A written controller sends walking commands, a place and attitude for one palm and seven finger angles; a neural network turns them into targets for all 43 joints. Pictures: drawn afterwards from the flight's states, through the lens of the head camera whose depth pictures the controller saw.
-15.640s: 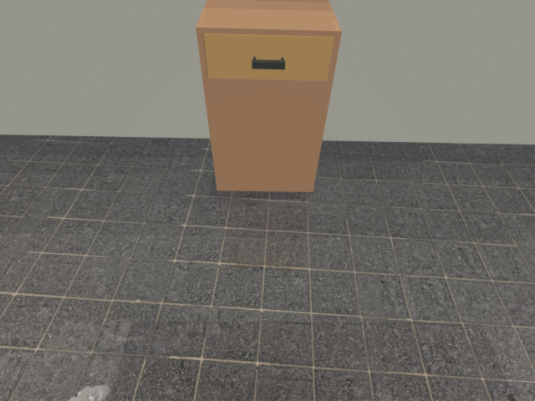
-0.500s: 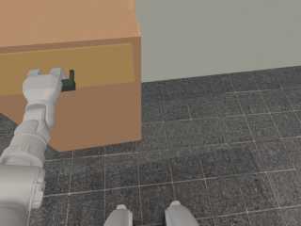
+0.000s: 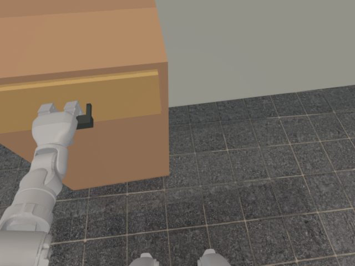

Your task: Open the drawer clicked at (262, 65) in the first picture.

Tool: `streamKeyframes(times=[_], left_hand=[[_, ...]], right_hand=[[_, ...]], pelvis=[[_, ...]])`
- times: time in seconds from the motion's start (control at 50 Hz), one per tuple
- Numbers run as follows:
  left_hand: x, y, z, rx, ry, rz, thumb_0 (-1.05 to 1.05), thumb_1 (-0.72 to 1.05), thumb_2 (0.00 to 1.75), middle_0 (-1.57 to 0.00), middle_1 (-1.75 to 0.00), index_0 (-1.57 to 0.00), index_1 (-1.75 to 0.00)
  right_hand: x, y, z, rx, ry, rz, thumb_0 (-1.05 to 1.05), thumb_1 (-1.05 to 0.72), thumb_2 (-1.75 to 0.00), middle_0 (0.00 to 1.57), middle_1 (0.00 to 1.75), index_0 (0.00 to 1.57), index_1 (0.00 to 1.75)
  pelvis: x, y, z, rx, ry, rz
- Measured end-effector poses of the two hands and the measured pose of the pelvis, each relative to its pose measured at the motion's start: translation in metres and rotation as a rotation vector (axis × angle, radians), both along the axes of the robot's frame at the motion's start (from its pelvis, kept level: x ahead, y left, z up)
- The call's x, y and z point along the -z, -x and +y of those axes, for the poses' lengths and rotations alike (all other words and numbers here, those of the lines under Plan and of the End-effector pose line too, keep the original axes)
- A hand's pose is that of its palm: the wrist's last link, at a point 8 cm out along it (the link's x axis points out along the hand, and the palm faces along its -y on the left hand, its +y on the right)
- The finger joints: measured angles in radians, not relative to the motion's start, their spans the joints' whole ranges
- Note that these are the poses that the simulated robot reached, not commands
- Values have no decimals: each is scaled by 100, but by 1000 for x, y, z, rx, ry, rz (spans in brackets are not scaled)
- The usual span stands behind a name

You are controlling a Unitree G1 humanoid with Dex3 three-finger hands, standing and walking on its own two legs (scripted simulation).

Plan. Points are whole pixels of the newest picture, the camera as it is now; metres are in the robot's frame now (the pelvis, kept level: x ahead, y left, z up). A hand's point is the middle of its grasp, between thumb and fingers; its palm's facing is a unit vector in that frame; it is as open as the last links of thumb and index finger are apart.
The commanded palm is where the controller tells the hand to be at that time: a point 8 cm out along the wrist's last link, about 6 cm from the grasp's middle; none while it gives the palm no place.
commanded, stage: pull the drawer open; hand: left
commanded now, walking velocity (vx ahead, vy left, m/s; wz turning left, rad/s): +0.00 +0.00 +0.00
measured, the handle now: (66, 116) +0.46 +0.27 +0.00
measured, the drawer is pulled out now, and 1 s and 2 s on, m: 0.01 0.04 0.17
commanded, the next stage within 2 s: none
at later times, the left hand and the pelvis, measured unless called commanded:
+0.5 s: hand (66, 140) +0.41 +0.27 -0.02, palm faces -0.07 -0.02 -1.00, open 5.6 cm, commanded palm +0.40 +0.26 +0.03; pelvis -0.02 -0.01 -0.01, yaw +2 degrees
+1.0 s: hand (66, 148) +0.39 +0.27 -0.02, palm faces -0.05 -0.05 -1.00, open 5.6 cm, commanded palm +0.34 +0.26 +0.03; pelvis -0.02 -0.01 +0.00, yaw +0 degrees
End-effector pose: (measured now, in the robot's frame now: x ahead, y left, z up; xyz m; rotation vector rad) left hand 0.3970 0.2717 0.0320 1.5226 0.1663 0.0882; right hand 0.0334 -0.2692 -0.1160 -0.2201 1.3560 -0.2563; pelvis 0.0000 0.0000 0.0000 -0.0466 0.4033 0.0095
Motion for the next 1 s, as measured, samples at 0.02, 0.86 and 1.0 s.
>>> streamKeyframes(times=[0.02, 0.86, 1.0], left_hand=[[0, 2, 0, 0, 2, -1, 2, 73, 79, -31, -135, -39, -135], [0, 8, -2, -12, -25, 21, 1, 72, 82, -34, -135, -38, -135], [0, 28, -4, 3, 7, 4, 2, 73, 79, -30, -135, -40, -135]], right_hand=[[-1, -5, 1, -2, -3, -9, 1, -91, -90, 20, 29, 20, 30], [7, 50, -18, 16, 34, 41, 1, -91, -90, 20, 29, 20, 30], [0, 21, -7, 22, 8, -28, 1, -91, -90, 20, 29, 20, 30]], pelvis=[[-1, -2, 1, 0, 0, -3], [9, 31, -13, -9, -11, -4], [0, 17, -5, 12, -12, -26]])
